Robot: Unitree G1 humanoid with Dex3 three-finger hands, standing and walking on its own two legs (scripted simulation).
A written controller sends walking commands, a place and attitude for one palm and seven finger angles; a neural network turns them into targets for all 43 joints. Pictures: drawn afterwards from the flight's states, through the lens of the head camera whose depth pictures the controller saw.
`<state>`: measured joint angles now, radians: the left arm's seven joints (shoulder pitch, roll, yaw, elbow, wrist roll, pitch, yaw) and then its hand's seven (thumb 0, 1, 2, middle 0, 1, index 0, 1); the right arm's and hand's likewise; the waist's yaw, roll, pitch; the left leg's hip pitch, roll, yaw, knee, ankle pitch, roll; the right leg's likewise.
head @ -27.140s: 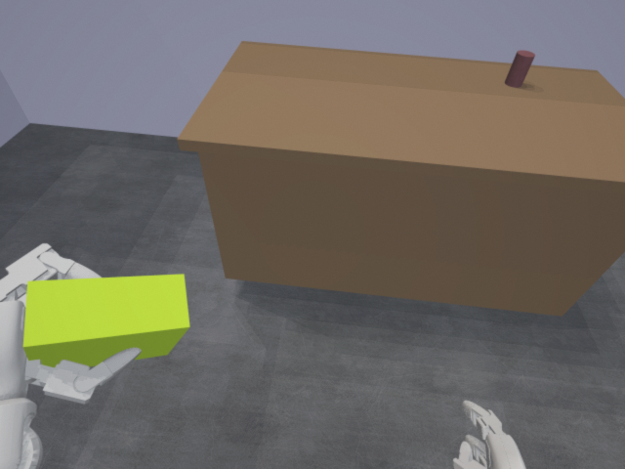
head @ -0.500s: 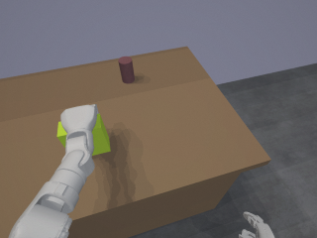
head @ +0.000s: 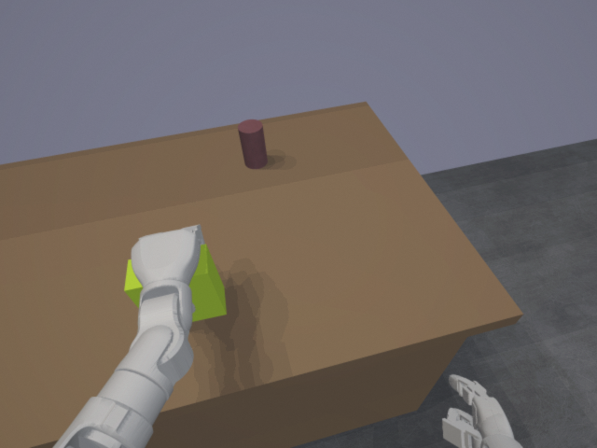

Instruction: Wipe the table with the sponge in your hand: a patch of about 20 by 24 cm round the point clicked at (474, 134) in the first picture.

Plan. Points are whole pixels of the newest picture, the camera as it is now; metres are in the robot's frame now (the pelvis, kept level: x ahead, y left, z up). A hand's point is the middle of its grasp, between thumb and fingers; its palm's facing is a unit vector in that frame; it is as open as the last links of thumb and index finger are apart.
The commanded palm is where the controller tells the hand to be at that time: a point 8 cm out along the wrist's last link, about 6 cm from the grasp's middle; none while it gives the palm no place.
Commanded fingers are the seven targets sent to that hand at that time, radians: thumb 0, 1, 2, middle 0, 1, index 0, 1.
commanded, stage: wipe back along the middle lane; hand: left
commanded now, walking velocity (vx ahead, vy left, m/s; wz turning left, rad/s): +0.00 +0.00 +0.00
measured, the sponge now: (184, 295) +0.33 +0.23 -0.01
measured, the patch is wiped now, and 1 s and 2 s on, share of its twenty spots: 0.65 0.90 0.90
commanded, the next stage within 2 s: slide across to the third lane in 0.48 s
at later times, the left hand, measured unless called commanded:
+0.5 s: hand (187, 301) +0.29 +0.20 +0.04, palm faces +0.02 -0.06 -1.00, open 9.6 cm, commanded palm +0.24 +0.18 +0.07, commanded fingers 0.00 0.10 1.30 -1.20 -1.60 -1.20 -1.60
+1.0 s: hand (206, 309) +0.28 +0.17 +0.04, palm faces -0.02 -0.06 -1.00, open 9.6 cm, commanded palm +0.25 +0.14 +0.08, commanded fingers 0.00 0.10 1.30 -1.20 -1.60 -1.20 -1.60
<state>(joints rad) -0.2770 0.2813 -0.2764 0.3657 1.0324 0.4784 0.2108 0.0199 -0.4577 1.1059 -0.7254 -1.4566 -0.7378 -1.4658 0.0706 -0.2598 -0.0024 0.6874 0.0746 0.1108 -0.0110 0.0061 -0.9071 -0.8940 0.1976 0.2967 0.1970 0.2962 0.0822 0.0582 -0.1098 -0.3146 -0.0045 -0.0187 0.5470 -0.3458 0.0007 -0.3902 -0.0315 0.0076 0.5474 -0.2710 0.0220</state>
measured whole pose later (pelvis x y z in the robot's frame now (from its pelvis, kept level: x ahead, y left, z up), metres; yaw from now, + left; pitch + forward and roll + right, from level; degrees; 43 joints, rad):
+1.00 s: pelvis -0.02 -0.01 +0.00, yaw +0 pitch +2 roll +1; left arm -0.16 0.23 -0.40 0.22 1.03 0.53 0.18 0.01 -0.47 1.09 -0.74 -1.44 -0.78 -1.40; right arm 0.03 -0.24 0.00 0.69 0.08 0.11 0.01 0.01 -0.91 -0.89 0.20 0.30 0.20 0.30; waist 0.11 0.08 -0.08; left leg -0.24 0.00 -0.02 0.53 -0.32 -0.02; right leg -0.33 -0.02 0.01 0.56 -0.26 0.00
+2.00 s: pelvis -0.05 -0.03 +0.00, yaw -1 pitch +7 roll +1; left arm -0.67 0.15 -0.28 0.89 0.99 0.48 0.29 0.00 -0.51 1.11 -0.79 -1.39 -0.82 -1.35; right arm 0.10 -0.24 0.00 0.77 0.07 0.12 -0.06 0.01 -0.91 -0.89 0.20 0.30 0.20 0.30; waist 0.02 0.04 -0.11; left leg -0.40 0.03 -0.01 0.54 -0.27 -0.04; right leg -0.50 0.00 0.02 0.58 -0.21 -0.02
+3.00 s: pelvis -0.03 -0.01 -0.01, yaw -2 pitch +16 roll +0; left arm -0.99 0.29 -0.14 1.23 1.02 0.41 0.32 0.01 -0.52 1.13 -0.79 -1.39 -0.82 -1.38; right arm 0.21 -0.25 -0.01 0.80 0.05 0.06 -0.03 0.00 -0.91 -0.89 0.20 0.30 0.20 0.30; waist -0.10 0.03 -0.13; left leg -0.57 0.03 0.00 0.60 -0.31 -0.02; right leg -0.65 0.00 0.03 0.57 -0.20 0.01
